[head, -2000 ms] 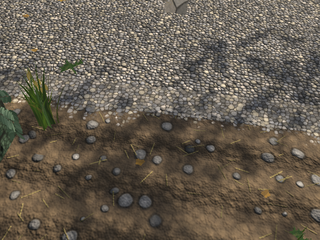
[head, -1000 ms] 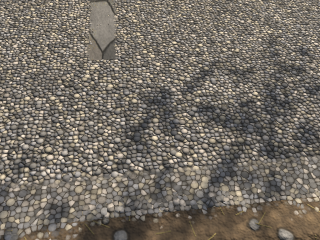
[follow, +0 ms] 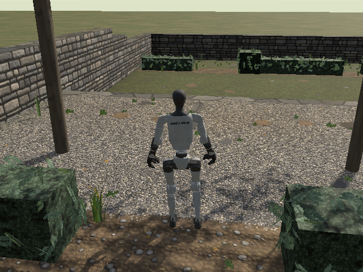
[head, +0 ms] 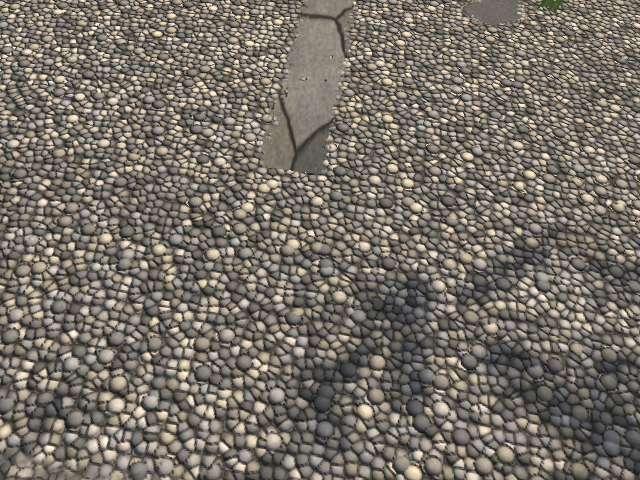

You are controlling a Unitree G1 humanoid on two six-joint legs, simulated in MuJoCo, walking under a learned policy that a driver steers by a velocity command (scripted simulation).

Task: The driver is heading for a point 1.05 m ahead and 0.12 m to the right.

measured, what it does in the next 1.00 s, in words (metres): steps on the spot: right foot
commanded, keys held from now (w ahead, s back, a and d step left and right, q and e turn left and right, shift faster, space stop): no key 1.00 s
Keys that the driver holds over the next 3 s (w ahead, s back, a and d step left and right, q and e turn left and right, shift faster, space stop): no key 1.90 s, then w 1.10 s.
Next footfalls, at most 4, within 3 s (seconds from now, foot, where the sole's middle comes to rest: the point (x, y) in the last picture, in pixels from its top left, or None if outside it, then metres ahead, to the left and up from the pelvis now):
0.20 right None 0.07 -0.16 -0.77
2.20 left None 0.17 0.09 -0.77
2.68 right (375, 416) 0.56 -0.12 -0.77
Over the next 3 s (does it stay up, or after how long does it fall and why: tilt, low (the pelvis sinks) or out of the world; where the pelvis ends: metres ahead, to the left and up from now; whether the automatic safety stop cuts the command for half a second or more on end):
stays up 0.54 -0.04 0.02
